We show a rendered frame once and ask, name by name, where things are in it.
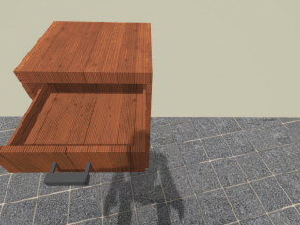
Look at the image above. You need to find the handle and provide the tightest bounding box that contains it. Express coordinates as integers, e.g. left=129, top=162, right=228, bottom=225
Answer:
left=43, top=162, right=91, bottom=186

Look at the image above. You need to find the cabinet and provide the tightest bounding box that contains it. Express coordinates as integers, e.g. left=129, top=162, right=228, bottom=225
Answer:
left=13, top=21, right=153, bottom=168

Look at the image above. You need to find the drawer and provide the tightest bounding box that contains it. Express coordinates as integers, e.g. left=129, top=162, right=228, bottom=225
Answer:
left=0, top=83, right=146, bottom=173

